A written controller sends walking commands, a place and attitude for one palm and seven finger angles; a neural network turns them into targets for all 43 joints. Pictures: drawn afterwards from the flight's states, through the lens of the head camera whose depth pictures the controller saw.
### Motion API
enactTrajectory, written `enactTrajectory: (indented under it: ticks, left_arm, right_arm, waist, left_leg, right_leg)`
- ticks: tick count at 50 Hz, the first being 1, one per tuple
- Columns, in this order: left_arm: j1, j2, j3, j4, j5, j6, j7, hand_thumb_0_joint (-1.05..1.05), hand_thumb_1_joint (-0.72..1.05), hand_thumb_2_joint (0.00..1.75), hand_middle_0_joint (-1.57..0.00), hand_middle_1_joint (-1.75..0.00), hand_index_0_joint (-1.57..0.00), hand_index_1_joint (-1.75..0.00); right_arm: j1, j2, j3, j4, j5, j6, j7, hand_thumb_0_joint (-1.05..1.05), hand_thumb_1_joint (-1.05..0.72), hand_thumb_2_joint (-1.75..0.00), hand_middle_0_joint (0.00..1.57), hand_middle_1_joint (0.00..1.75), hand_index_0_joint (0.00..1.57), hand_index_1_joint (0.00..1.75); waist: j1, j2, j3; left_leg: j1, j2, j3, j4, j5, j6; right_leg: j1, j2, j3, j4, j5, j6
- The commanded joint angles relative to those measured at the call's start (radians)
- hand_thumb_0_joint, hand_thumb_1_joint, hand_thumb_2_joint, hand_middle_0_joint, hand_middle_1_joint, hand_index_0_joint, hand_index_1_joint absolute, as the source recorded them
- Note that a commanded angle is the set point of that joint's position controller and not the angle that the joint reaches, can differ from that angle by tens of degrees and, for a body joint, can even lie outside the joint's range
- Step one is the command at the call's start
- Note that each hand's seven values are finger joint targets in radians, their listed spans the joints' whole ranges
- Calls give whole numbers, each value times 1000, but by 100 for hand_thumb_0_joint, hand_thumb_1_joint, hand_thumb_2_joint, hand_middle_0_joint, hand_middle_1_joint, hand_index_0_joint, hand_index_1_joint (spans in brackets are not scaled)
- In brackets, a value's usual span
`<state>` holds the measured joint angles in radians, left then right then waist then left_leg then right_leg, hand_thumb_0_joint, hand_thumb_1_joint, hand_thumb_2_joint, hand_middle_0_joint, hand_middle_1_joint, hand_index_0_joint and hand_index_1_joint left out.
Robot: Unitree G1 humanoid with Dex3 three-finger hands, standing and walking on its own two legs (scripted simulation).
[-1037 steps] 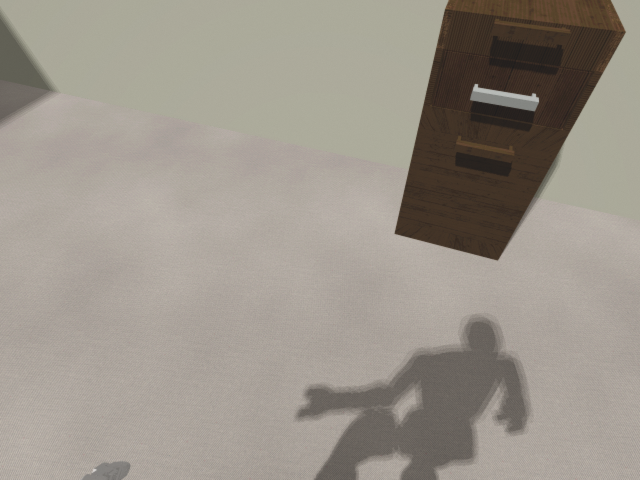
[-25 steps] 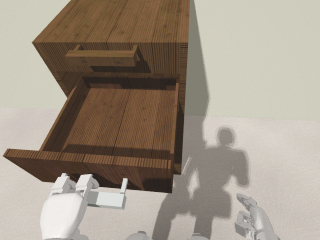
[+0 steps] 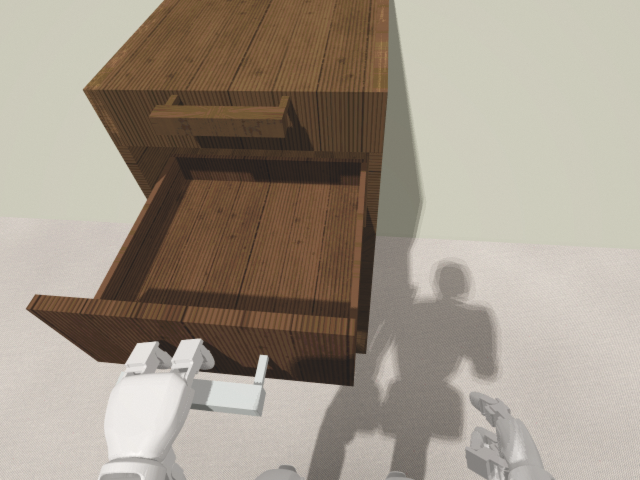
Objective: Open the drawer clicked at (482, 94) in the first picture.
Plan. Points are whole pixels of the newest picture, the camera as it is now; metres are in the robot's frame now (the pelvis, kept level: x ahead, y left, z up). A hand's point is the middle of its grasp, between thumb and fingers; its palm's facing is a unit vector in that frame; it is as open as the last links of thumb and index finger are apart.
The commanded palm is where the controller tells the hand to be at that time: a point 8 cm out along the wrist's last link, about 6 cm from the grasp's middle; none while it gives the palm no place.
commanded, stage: lift the hand off the handle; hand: left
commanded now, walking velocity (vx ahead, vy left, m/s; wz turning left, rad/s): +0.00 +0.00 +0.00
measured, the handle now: (196, 375) +0.24 +0.18 +0.00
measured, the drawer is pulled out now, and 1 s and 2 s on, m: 0.30 0.30 0.30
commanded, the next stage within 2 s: draw the hand back to the body in 1.18 s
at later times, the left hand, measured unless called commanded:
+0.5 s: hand (156, 395) +0.20 +0.20 +0.05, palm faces +0.04 -0.16 -0.99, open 13.4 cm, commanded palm +0.18 +0.19 +0.12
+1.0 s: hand (137, 362) +0.21 +0.19 +0.13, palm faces +0.09 -0.17 -0.98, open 13.8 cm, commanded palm +0.18 +0.19 +0.19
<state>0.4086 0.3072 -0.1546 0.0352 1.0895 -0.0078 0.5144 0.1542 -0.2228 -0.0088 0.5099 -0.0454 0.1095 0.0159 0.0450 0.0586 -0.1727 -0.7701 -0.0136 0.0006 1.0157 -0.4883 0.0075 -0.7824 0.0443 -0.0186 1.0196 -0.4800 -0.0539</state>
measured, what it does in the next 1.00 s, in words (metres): stands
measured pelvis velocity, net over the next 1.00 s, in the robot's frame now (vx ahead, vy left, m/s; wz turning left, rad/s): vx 0.02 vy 0.00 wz -0.03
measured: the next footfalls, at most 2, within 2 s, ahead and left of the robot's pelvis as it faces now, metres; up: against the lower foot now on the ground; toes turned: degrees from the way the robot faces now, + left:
none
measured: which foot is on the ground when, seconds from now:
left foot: down 0.00-1.00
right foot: down 0.00-1.00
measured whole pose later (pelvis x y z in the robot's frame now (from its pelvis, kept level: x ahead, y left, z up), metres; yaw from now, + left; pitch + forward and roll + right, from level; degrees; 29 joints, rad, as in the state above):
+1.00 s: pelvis +0.02 +0.00 +0.04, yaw -2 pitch +5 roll +0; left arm 0.55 0.39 -0.13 -0.45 0.95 0.07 0.23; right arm 0.15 -0.24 0.01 0.48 0.00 0.11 0.06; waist 0.10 0.10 -0.12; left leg -0.39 -0.01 0.03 0.70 -0.40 0.01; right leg -0.41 0.05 0.02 0.72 -0.38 -0.04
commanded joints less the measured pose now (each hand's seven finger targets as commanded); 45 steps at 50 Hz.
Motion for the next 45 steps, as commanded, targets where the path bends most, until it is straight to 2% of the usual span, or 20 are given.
enactTrajectory:
  ticks: [1, 4, 5, 12, 14, 17, 21, 23, 24, 28, 29, 33, 34, 35, 36, 37, 39, 40, 44, 45]
  left_arm:
    - [-70, 125, 86, -302, -24, -13, 34, 0, -50, 30, -30, -120, -30, -120]
    - [-44, 145, 106, -322, -27, -17, 28, 0, -50, 30, -30, -120, -30, -120]
    - [-27, 127, 95, -306, -27, -14, 26, 0, -50, 30, -30, -120, -30, -120]
    - [-34, 133, 91, -378, -43, 1, -3, 0, -50, 30, -30, -120, -30, -120]
    - [-8, 153, 111, -413, -44, -1, -12, 0, -50, 30, -30, -120, -30, -120]
    - [22, 136, 86, -458, -56, -5, -29, 0, -50, 30, -30, -120, -30, -120]
    - [54, 157, 111, -465, -56, 4, -50, 0, -50, 30, -30, -120, -30, -120]
    - [27, 145, 92, -492, -61, 13, -63, 0, -50, 30, -30, -120, -30, -120]
    - [32, 147, 90, -513, -59, 18, -71, 0, -50, 30, -30, -120, -30, -120]
    - [31, 152, 93, -553, -82, 19, -102, 0, -50, 30, -30, -120, -30, -120]
    - [54, 163, 102, -568, -80, 17, -110, 0, -50, 30, -30, -120, -30, -120]
    - [87, 165, 102, -615, -97, 14, -133, 0, -50, 30, -30, -120, -30, -120]
    - [99, 178, 118, -609, -87, 15, -137, 0, -50, 30, -30, -120, -30, -120]
    - [112, 152, 92, -621, -94, 16, -143, 0, -50, 30, -30, -120, -30, -120]
    - [108, 183, 120, -621, -91, 21, -148, 0, -50, 30, -30, -120, -30, -120]
    - [116, 185, 127, -610, -91, 26, -151, 0, -50, 30, -30, -120, -30, -120]
    - [125, 183, 124, -628, -94, 41, -167, 0, -50, 30, -30, -120, -30, -120]
    - [110, 167, 105, -630, -106, 46, -178, 0, -50, 30, -30, -120, -30, -120]
    - [96, 210, 132, -679, -116, 59, -216, 0, -50, 30, -30, -120, -30, -120]
    - [102, 206, 131, -686, -129, 58, -225, 0, -50, 30, -30, -120, -30, -120]
  right_arm:
    - [-101, -100, -37, -173, -1, -48, -4, 0, -90, -90, 20, 30, 20, 30]
    - [-106, -99, -30, -175, -3, -48, -2, 0, -90, -90, 20, 30, 20, 30]
    - [-109, -98, -33, -174, 0, -48, -2, 0, -90, -90, 20, 30, 20, 30]
    - [-121, -100, -35, -185, 8, -47, 9, 0, -90, -90, 20, 30, 20, 30]
    - [-122, -98, -33, -191, 6, -51, 13, 0, -90, -90, 20, 30, 20, 30]
    - [-123, -95, -36, -197, 9, -53, 18, 0, -90, -90, 20, 30, 20, 30]
    - [-131, -95, -28, -201, 12, -52, 29, 0, -90, -90, 20, 30, 20, 30]
    - [-143, -95, -26, -203, 17, -51, 31, 0, -90, -90, 20, 30, 20, 30]
    - [-135, -91, -26, -208, 14, -52, 36, 0, -90, -90, 20, 30, 20, 30]
    - [-144, -89, -24, -208, 21, -55, 31, 0, -90, -90, 20, 30, 20, 30]
    - [-134, -86, -23, -209, 18, -59, 36, 0, -90, -90, 20, 30, 20, 30]
    - [-144, -84, -20, -214, 23, -61, 41, 0, -90, -90, 20, 30, 20, 30]
    - [-131, -84, -17, -210, 18, -61, 47, 0, -90, -90, 20, 30, 20, 30]
    - [-142, -82, -18, -213, 24, -60, 47, 0, -90, -90, 20, 30, 20, 30]
    - [-138, -85, -17, -213, 22, -58, 49, 0, -90, -90, 20, 30, 20, 30]
    - [-146, -83, -16, -210, 28, -55, 47, 0, -90, -90, 20, 30, 20, 30]
    - [-149, -82, -11, -215, 29, -57, 54, 0, -90, -90, 20, 30, 20, 30]
    - [-161, -81, -13, -210, 39, -53, 51, 0, -90, -90, 20, 30, 20, 30]
    - [-157, -83, -7, -217, 39, -57, 48, 0, -90, -90, 20, 30, 20, 30]
    - [-166, -84, -8, -215, 44, -56, 44, 0, -90, -90, 20, 30, 20, 30]
  waist:
    - [-23, -60, -193]
    - [-19, -63, -174]
    - [-19, -56, -138]
    - [-14, -49, -120]
    - [0, -35, -153]
    - [3, -22, -131]
    - [10, -58, -97]
    - [10, -14, -77]
    - [15, -27, -110]
    - [15, -42, -76]
    - [23, -53, -106]
    - [27, -34, -74]
    - [31, -61, -79]
    - [29, -54, -54]
    - [34, -58, -69]
    - [32, -63, -37]
    - [43, -61, -60]
    - [34, -61, -29]
    - [50, -67, -66]
    - [47, -73, -42]
  left_leg:
    - [223, -10, 4, -150, 208, 35]
    - [228, -9, 5, -163, 221, 34]
    - [223, -8, 3, -173, 212, 33]
    - [272, -1, -1, -216, 215, 32]
    - [307, 1, 1, -223, 254, 30]
    - [324, 5, 0, -236, 274, 31]
    - [322, 7, -4, -252, 273, 25]
    - [342, 10, -10, -273, 280, 23]
    - [361, 12, -5, -270, 282, 23]
    - [380, 12, -11, -293, 294, 27]
    - [397, 15, -5, -290, 315, 27]
    - [413, 16, -10, -304, 344, 25]
    - [414, 21, -8, -303, 353, 22]
    - [407, 20, -5, -310, 348, 26]
    - [409, 19, -2, -311, 339, 22]
    - [404, 20, -2, -317, 329, 22]
    - [422, 21, 0, -330, 348, 21]
    - [420, 21, 0, -341, 337, 23]
    - [457, 20, 6, -356, 363, 28]
    - [457, 21, 4, -369, 367, 27]
  right_leg:
    - [134, -21, 38, -231, 234, -3]
    - [152, -24, 47, -243, 253, -2]
    - [153, -22, 39, -248, 246, -3]
    - [185, -24, 43, -281, 232, -5]
    - [202, -22, 56, -282, 258, -9]
    - [219, -24, 50, -291, 279, -10]
    - [228, -24, 60, -308, 276, -7]
    - [235, -24, 64, -315, 274, -14]
    - [237, -26, 68, -320, 255, -11]
    - [275, -28, 72, -344, 294, -11]
    - [280, -29, 73, -344, 303, -8]
    - [305, -32, 87, -364, 340, -12]
    - [297, -29, 87, -360, 333, -10]
    - [315, -34, 80, -367, 357, -8]
    - [314, -34, 89, -374, 339, -6]
    - [320, -32, 91, -383, 340, -6]
    - [343, -35, 92, -389, 350, -5]
    - [351, -37, 87, -401, 353, -2]
    - [395, -46, 97, -429, 374, 4]
    - [412, -47, 97, -433, 403, 4]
